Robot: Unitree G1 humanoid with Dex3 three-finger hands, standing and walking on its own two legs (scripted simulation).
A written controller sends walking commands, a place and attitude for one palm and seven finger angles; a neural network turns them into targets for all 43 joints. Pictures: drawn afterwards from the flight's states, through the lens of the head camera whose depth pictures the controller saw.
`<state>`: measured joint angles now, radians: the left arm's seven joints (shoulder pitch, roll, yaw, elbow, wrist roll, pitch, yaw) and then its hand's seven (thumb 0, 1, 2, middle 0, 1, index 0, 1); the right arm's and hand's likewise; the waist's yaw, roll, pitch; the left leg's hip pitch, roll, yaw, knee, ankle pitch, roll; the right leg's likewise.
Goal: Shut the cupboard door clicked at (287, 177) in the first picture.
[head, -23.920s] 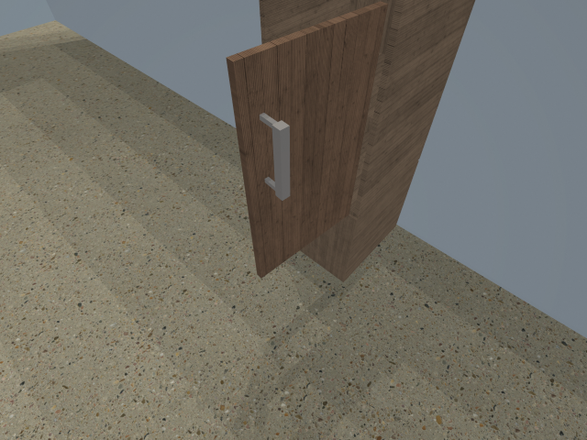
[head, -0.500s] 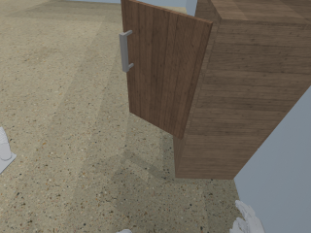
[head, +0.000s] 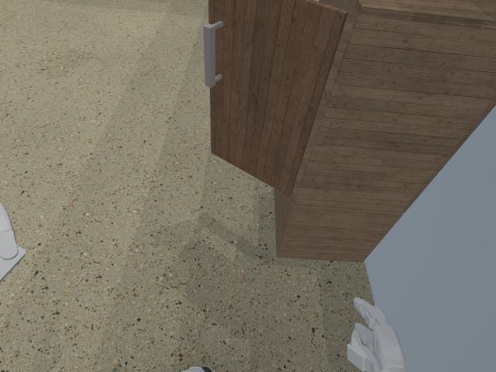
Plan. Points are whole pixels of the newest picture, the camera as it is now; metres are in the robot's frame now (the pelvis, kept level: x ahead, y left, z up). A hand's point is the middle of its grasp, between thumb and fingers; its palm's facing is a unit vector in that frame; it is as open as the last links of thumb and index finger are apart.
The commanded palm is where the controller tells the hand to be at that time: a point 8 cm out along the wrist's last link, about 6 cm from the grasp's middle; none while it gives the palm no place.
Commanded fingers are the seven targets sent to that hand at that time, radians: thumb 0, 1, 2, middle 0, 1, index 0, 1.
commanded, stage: stop stepping back and stand still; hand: left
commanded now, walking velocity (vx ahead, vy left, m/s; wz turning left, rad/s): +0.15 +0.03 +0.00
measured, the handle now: (214, 55) +0.85 +0.17 +0.07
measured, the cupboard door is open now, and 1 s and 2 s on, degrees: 57 57 57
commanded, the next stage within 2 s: let the arm hang, fingers relaxed in 0.90 s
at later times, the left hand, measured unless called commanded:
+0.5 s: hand out of the picture +0.17 +0.28 +0.17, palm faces +0.39 -0.83 -0.39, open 7.4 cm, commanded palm +0.10 +0.32 +0.19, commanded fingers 0.00 0.90 0.90 -0.20 -0.30 -0.20 -0.30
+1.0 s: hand out of the picture +0.18 +0.30 +0.17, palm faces +0.34 -0.83 -0.45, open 7.4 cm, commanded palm none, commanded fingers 0.00 0.90 0.90 -0.20 -0.30 -0.20 -0.30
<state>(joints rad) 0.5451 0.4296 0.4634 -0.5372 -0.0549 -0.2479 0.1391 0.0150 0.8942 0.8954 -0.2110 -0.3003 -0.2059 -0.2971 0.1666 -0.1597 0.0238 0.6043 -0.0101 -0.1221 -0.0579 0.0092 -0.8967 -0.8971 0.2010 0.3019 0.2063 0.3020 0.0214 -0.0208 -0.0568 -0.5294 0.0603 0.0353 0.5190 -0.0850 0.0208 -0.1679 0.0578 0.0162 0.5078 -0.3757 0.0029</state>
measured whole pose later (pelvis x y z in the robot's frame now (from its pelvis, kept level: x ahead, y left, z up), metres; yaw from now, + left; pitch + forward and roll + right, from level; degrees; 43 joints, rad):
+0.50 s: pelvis -0.04 +0.03 +0.01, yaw -1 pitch -1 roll -1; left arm 0.52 0.42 0.43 -0.48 -0.07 -0.17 0.16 0.02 0.90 0.90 -0.21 -0.30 -0.20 -0.30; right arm 0.27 -0.16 0.02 0.64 -0.01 -0.12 -0.07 0.01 -0.90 -0.90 0.20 0.30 0.20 0.30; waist -0.06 -0.03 -0.02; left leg -0.41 -0.02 0.05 0.42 -0.11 0.00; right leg -0.15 0.09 -0.01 0.51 -0.45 -0.04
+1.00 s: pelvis -0.04 +0.05 +0.01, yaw -2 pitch +2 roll -1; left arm 0.57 0.45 0.41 -0.53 -0.06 -0.17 0.15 0.02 0.89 0.90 -0.21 -0.30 -0.21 -0.30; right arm 0.19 -0.16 0.04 0.58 0.01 -0.11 -0.06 0.01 -0.90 -0.90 0.20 0.30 0.21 0.30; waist -0.03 -0.03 -0.01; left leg -0.31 0.02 0.03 0.47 -0.19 0.00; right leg -0.17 0.04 0.01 0.42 -0.28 -0.02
